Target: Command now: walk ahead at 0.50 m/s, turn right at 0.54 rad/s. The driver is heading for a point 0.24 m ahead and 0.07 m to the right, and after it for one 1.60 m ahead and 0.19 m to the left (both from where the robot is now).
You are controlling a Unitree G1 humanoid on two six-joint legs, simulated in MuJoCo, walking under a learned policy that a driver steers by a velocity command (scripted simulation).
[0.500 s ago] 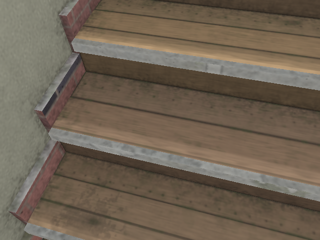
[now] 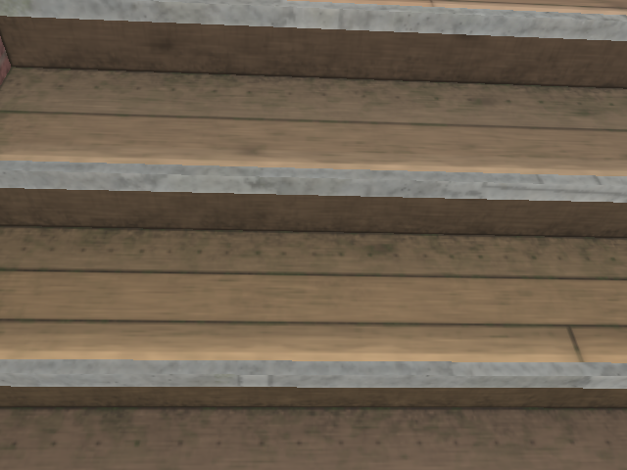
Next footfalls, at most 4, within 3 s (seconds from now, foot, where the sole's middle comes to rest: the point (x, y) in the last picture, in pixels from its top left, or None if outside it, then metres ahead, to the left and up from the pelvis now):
0.36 left None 0.40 0.09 -0.53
0.84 right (373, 301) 0.67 -0.10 -0.36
1.34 left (167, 126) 0.94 0.28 -0.20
1.88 right None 1.25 0.20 -0.04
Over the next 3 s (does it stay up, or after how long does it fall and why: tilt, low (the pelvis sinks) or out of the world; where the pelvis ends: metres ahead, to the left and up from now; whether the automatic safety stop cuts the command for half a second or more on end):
stays up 1.54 0.23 0.73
